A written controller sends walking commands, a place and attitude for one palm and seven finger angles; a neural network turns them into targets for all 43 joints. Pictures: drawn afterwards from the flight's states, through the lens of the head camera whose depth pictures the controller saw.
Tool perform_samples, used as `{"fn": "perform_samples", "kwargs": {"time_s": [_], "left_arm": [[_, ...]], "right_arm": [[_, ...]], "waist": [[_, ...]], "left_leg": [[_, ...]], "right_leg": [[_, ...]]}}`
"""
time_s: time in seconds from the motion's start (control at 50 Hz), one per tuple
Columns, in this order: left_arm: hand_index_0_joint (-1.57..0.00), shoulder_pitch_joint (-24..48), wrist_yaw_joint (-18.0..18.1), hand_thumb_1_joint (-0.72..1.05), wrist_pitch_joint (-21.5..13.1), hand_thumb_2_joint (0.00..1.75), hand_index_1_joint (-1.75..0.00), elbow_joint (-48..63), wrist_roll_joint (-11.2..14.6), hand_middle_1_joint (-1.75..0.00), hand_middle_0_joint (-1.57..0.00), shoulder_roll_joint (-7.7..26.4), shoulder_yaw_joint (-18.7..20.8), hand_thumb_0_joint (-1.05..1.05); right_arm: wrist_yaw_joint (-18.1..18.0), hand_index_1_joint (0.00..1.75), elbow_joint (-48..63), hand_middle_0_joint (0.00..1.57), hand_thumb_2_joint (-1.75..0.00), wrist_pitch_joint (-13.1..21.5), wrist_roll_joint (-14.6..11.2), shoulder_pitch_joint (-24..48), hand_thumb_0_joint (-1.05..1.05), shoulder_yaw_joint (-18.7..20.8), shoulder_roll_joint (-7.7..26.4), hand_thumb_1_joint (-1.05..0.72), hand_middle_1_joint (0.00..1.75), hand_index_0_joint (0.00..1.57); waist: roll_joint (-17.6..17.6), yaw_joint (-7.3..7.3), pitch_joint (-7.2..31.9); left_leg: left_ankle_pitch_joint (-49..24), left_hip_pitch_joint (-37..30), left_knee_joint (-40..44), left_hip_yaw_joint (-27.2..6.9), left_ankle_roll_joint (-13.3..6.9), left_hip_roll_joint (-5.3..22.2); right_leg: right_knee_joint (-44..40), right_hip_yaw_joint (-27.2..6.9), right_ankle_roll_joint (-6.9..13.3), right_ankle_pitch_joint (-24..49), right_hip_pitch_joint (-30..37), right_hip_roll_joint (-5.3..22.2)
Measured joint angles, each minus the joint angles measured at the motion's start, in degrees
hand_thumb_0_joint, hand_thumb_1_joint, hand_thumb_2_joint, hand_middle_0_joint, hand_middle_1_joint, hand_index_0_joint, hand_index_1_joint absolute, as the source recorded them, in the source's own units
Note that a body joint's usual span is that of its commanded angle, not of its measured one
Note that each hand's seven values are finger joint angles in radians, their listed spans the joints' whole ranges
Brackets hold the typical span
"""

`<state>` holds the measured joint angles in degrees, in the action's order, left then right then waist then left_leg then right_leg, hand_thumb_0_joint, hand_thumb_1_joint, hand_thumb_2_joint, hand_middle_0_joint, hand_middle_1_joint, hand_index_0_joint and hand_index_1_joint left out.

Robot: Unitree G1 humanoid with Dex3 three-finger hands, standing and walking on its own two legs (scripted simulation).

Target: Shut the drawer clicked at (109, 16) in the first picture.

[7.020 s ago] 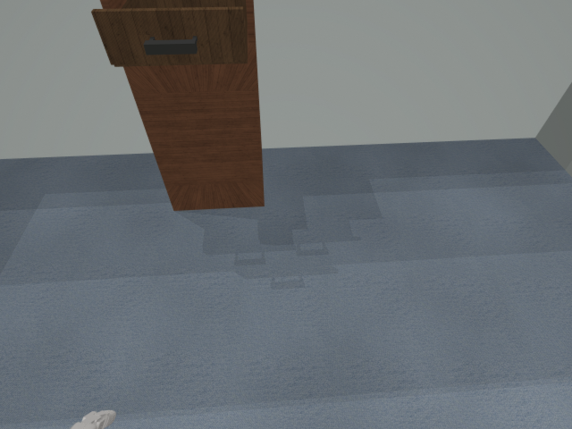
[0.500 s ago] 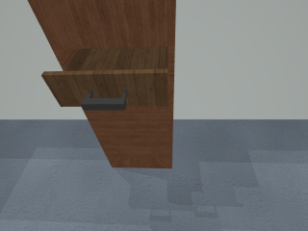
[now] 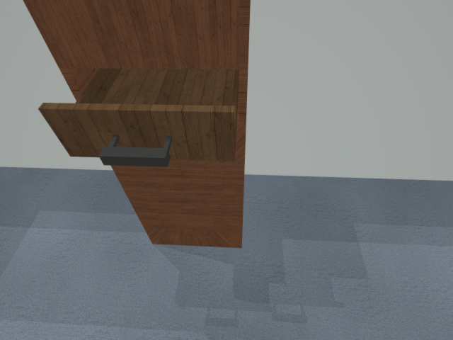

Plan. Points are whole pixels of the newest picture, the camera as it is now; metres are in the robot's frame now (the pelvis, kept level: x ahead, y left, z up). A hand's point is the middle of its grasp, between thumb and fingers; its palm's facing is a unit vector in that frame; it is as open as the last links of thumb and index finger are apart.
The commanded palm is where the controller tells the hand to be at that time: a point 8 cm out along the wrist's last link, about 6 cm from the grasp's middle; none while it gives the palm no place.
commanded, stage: look again from close up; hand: left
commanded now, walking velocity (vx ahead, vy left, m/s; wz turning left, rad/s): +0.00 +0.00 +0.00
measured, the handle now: (138, 148) +0.45 +0.21 +0.08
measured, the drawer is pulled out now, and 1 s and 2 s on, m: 0.15 0.15 0.15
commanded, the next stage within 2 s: raise the hand and make a fist in 0.02 s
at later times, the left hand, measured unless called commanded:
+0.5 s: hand (147, 310) +0.17 +0.14 +0.00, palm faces -0.08 -1.00 +0.02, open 6.2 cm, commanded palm +0.13 +0.22 -0.01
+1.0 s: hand (121, 272) +0.21 +0.17 +0.07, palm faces -0.03 -1.00 -0.05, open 3.7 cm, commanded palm +0.17 +0.22 +0.08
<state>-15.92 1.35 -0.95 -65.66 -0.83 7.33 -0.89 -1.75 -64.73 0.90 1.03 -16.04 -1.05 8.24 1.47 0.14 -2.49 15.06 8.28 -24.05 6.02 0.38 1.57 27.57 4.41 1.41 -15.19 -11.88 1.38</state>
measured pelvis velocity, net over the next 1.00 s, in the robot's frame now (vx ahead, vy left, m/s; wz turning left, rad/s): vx -0.03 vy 0.02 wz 0.02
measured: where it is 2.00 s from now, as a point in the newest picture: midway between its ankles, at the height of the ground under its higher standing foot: outside the picture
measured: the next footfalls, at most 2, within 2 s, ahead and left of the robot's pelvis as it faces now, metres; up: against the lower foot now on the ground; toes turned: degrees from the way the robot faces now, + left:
none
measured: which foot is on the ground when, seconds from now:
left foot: down 0.00-1.00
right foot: down 0.00-1.00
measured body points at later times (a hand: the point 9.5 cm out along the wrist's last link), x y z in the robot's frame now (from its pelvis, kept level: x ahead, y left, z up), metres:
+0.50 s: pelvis -0.02 -0.01 -0.05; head +0.01 -0.01 +0.40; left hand +0.17 +0.20 +0.00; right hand +0.22 -0.27 -0.06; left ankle -0.02 +0.12 -0.74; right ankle +0.00 -0.10 -0.74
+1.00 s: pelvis -0.03 +0.02 -0.03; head -0.02 +0.01 +0.42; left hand +0.20 +0.23 +0.07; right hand +0.12 -0.20 -0.11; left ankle -0.02 +0.12 -0.74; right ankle +0.00 -0.10 -0.74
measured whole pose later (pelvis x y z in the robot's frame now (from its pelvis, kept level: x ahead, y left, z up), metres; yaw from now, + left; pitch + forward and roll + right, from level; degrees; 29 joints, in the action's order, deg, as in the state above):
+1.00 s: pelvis -0.03 +0.02 -0.03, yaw +1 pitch +3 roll -1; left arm -19.0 -9.1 -8.1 11.5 12.3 11.6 5.0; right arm -2.4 -32.4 13.6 -1.7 -18.8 -3.9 12.4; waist 2.0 1.0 3.0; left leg 22.9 25.6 -45.0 3.4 -1.2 1.7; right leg 43.3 5.1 0.2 -20.2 -26.5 2.3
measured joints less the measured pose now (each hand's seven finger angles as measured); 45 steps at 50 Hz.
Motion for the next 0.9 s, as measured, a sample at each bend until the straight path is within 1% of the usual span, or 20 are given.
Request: {"fn": "perform_samples", "kwargs": {"time_s": [0.14, 0.16, 0.18, 0.22, 0.26, 0.28, 0.32, 0.36, 0.4, 0.42, 0.44, 0.46, 0.5, 0.56, 0.62, 0.68, 0.74, 0.8, 0.86, 0.9], "left_arm": [[-0.2, 0.0, 0.5, 0.92, -0.5, 0.9, -0.3, 0.2, -0.1, -0.3, -0.2, 0.0, 0.2, 0.01], [-0.2, -2.9, 1.1, 0.93, 3.0, 0.9, -0.3, 8.7, 2.1, -0.3, -0.2, 0.4, 0.2, 0.02], [-0.21, -6.6, 1.7, 0.95, 4.3, 0.9, -0.3, 19.2, 3.8, -0.3, -0.21, 1.2, 1.0, 0.03], [-0.21, -11.6, 3.9, 0.97, 1.9, 0.9, -0.31, 36.1, 6.5, -0.31, -0.22, 2.3, 1.1, 0.04], [-0.23, -12.4, 4.3, 0.97, -1.2, 0.9, -0.33, 48.3, 8.6, -0.33, -0.23, 2.4, 1.3, 0.04], [-0.24, -11.7, 3.6, 0.96, -3.7, 0.9, -0.34, 52.5, 9.2, -0.34, -0.24, 2.2, 1.8, 0.04], [-0.26, -9.1, 0.4, 0.95, -10.0, 0.9, -0.37, 57.5, 10.1, -0.37, -0.26, 1.4, 3.3, 0.03], [-0.28, -7.0, -5.1, 0.94, -17.4, 0.9, -0.4, 59.9, 11.7, -0.4, -0.29, 0.4, 4.7, 0.03], [-0.32, -6.0, -12.1, 0.94, -24.4, 0.9, -0.43, 60.7, 13.0, -0.43, -0.32, -0.4, 5.5, 0.02], [-0.33, -6.0, -15.4, 0.93, -26.6, 0.9, -0.45, 60.9, 13.2, -0.45, -0.33, -0.5, 5.7, 0.01], [-0.35, -6.4, -17.8, 0.93, -27.6, 0.9, -0.47, 61.3, 13.2, -0.47, -0.35, -0.3, 5.8, 0.01], [-0.37, -7.2, -19.5, 0.92, -27.3, 0.9, -0.49, 61.8, 13.3, -0.49, -0.37, 0.0, 5.7, 0.01], [-0.41, -9.5, -20.8, 0.91, -24.7, 0.9, -0.53, 63.2, 13.9, -0.53, -0.41, 0.5, 5.6, 0.01], [-0.47, -13.0, -18.7, 0.9, -21.3, 0.9, -0.6, 65.6, 13.8, -0.6, -0.47, 1.2, 6.1, 0.01], [-0.53, -14.0, -15.9, 0.9, -21.0, 0.9, -0.66, 69.2, 13.1, -0.66, -0.53, 2.3, 6.2, 0.01], [-0.59, -11.3, -15.7, 0.9, -21.9, 0.9, -0.72, 72.1, 13.2, -0.72, -0.59, 3.1, 5.4, 0.02], [-0.65, -6.2, -16.8, 0.9, -19.4, 0.9, -0.79, 72.9, 13.1, -0.79, -0.65, 3.8, 4.1, 0.01], [-0.71, -2.3, -16.7, 0.9, -14.1, 0.9, -0.85, 72.7, 12.8, -0.85, -0.71, 4.5, 3.5, 0.01], [-0.77, -1.1, -14.8, 0.9, -9.4, 0.9, -0.92, 72.9, 13.0, -0.92, -0.77, 4.7, 3.9, 0.01], [-0.81, -1.4, -13.2, 0.9, -7.8, 0.9, -0.96, 73.7, 13.3, -0.96, -0.81, 4.5, 4.6, 0.01]], "right_arm": [[0.0, 0.3, -0.1, 0.2, -0.9, -0.2, -0.2, 0.4, 0.0, 0.3, 0.4, -0.92, 0.29, 0.2], [-0.4, 0.3, 2.1, 0.2, -0.9, 0.2, -0.8, -0.4, 0.01, 0.0, 0.9, -0.92, 0.29, 0.2], [-1.3, 0.3, 4.6, 0.2, -0.9, 2.5, -1.2, -1.7, 0.01, -0.1, 1.4, -0.93, 0.29, 0.21], [-2.7, 0.3, 8.8, 0.2, -0.9, 7.8, -2.5, -3.7, 0.02, 0.8, 2.8, -0.93, 0.3, 0.21], [-3.3, 0.3, 12.7, 0.2, -0.9, 11.9, -2.9, -3.6, 0.02, 1.7, 4.7, -0.93, 0.3, 0.21], [-3.3, 0.3, 14.5, 0.2, -0.9, 13.3, -2.6, -2.9, 0.02, 2.2, 5.7, -0.92, 0.3, 0.21], [-2.8, 0.3, 18.4, 0.2, -0.9, 15.3, -2.1, -0.8, 0.02, 3.4, 6.9, -0.92, 0.29, 0.2], [-1.7, 0.3, 22.3, 0.2, -0.9, 16.3, -1.8, 2.0, 0.01, 4.4, 7.4, -0.92, 0.29, 0.2], [-0.3, 0.3, 26.3, 0.2, -0.9, 16.4, -1.7, 4.8, 0.01, 5.1, 7.5, -0.92, 0.29, 0.2], [0.3, 0.3, 28.4, 0.2, -0.9, 16.1, -1.7, 6.1, 0.01, 5.4, 7.6, -0.91, 0.29, 0.2], [0.6, 0.3, 30.5, 0.2, -0.9, 15.6, -1.8, 7.1, 0.01, 5.6, 7.8, -0.91, 0.29, 0.2], [0.7, 0.3, 32.5, 0.2, -0.9, 14.9, -2.0, 7.9, 0.01, 5.7, 7.9, -0.91, 0.29, 0.2], [0.5, 0.3, 35.9, 0.19, -0.9, 13.5, -2.3, 8.9, 0.01, 5.7, 8.0, -0.91, 0.29, 0.2], [-0.2, 0.3, 39.3, 0.19, -0.9, 12.0, -2.4, 8.9, 0.01, 5.3, 7.6, -0.91, 0.29, 0.2], [-0.4, 0.3, 40.2, 0.19, -0.9, 12.1, -1.9, 7.9, 0.01, 3.6, 7.0, -0.91, 0.29, 0.2], [-0.4, 0.3, 38.7, 0.2, -0.9, 12.4, -1.9, 6.7, 0.01, 1.0, 5.8, -0.91, 0.29, 0.2], [-0.5, 0.3, 36.5, 0.2, -0.9, 12.2, -2.2, 5.4, 0.01, -1.6, 4.3, -0.91, 0.3, 0.21], [-0.6, 0.3, 34.6, 0.2, -0.9, 11.5, -2.5, 3.3, 0.01, -3.4, 2.7, -0.9, 0.3, 0.21], [-0.7, 0.3, 33.5, 0.2, -0.9, 11.2, -2.6, 0.8, 0.01, -4.2, 2.1, -0.9, 0.3, 0.21], [-0.7, 0.3, 33.0, 0.2, -0.9, 11.5, -2.5, -0.7, 0.01, -4.1, 2.2, -0.9, 0.3, 0.21]], "waist": [[0.3, -0.08, 0.2], [0.4, -0.22, -0.1], [0.2, -0.61, -0.1], [0.5, -0.52, 0.9], [1.4, 0.31, 2.0], [1.6, 0.78, 2.9], [1.4, 1.16, 5.0], [0.4, 1.12, 6.9], [-1.0, 1.02, 7.8], [-1.6, 0.81, 8.0], [-2.2, 0.51, 8.1], [-2.6, 0.15, 8.0], [-3.1, -0.61, 7.9], [-3.0, -1.82, 7.6], [-2.3, -2.72, 7.2], [-1.4, -3.04, 6.6], [-0.4, -2.56, 5.8], [0.3, -1.43, 5.6], [0.7, -0.17, 5.8], [0.7, 0.45, 5.9]], "left_leg": [[0.8, 0.6, -1.2, -0.6, 0.7, 1.0], [1.6, 0.9, -2.0, -1.1, 0.5, 1.2], [1.9, 0.9, -2.2, -1.1, 0.9, 1.2], [2.2, 1.7, -3.2, -1.6, 0.9, 0.8], [2.8, 3.6, -5.3, -2.6, 0.6, 0.4], [3.2, 5.3, -6.7, -3.0, 0.4, 0.1], [4.2, 9.1, -9.9, -3.0, 0.3, -0.1], [5.5, 13.3, -13.7, -2.5, 0.4, -0.1], [7.3, 17.3, -17.9, -2.3, 0.6, 0.1], [8.1, 19.0, -20.0, -2.2, 0.8, 0.3], [8.8, 20.4, -21.8, -2.2, 0.9, 0.4], [9.5, 21.5, -23.3, -2.2, 0.8, 0.4], [10.4, 22.8, -25.4, -2.4, 0.8, 0.5], [11.2, 24.2, -27.7, -3.5, 0.5, 0.6], [11.7, 25.7, -29.7, -5.0, 0.2, 0.7], [11.9, 26.8, -31.2, -6.3, 0.1, 0.8], [11.5, 26.7, -31.2, -6.7, -0.1, 0.8], [10.6, 25.0, -29.3, -6.0, -0.5, 0.7], [9.5, 22.5, -26.2, -4.7, -0.9, 0.5], [8.9, 20.7, -24.3, -3.7, -1.2, 0.4]], "right_leg": [[-0.5, 0.7, 0.5, -0.4, 0.4, -0.9], [-0.1, 0.7, 0.5, -0.5, 0.1, -1.2], [0.7, 0.4, 0.6, -0.8, -0.3, -1.2], [2.1, 0.8, 0.7, -1.8, -0.9, -0.7], [3.7, 1.8, 0.4, -2.6, -2.1, -0.1], [5.0, 2.1, 0.3, -3.1, -3.6, 0.3], [8.5, 2.0, 0.3, -4.3, -7.6, 0.8], [12.7, 1.3, 0.4, -5.7, -12.3, 1.0], [17.1, 0.7, 0.6, -7.2, -16.6, 1.0], [19.1, 0.5, 0.6, -7.9, -18.4, 1.0], [20.9, 0.3, 0.8, -8.6, -19.8, 1.0], [22.3, 0.2, 0.9, -9.1, -20.9, 1.0], [24.2, 0.3, 0.9, -9.9, -22.0, 1.1], [25.2, 1.3, 0.8, -10.5, -22.4, 1.1], [25.5, 2.8, 0.7, -10.5, -22.5, 1.0], [25.6, 4.1, 0.6, -10.3, -22.5, 0.9], [24.7, 4.5, 0.4, -9.5, -21.8, 0.9], [22.6, 3.8, 0.0, -8.3, -20.4, 0.8], [20.1, 2.6, -0.5, -7.0, -18.6, 0.8], [18.6, 1.7, -0.8, -6.2, -17.3, 0.9]]}}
